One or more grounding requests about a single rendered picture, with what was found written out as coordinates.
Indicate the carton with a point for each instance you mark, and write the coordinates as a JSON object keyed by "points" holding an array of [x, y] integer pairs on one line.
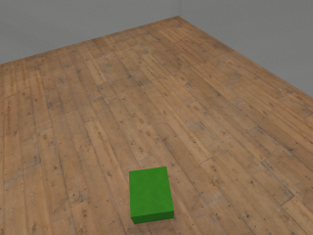
{"points": [[150, 195]]}

